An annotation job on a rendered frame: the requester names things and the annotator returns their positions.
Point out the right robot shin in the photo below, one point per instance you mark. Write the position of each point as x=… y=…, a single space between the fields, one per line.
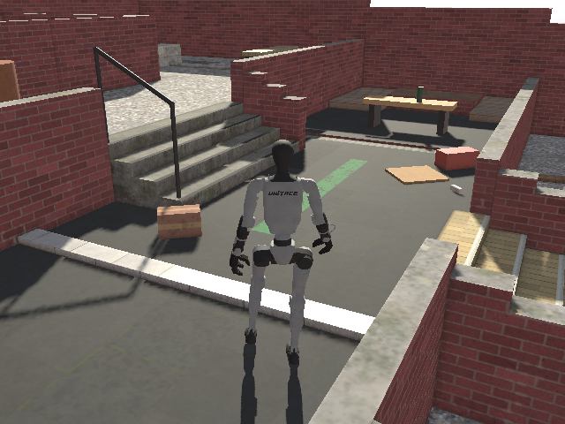
x=296 y=324

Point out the left robot upper arm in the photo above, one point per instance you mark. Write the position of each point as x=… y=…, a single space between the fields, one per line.
x=254 y=187

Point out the robot left forearm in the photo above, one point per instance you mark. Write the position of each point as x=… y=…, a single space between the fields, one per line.
x=240 y=239

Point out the left robot shin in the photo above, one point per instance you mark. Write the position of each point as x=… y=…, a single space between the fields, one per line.
x=254 y=305

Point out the robot right forearm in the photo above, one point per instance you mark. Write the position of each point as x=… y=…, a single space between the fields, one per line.
x=323 y=230

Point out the robot left hand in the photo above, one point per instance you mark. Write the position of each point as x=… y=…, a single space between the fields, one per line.
x=234 y=263

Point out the right robot upper arm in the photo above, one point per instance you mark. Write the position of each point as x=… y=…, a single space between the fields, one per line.
x=310 y=186

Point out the robot right hand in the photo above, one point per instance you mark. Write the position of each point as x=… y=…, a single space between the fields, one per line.
x=326 y=249

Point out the robot shin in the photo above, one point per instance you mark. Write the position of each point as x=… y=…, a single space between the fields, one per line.
x=296 y=324
x=254 y=305

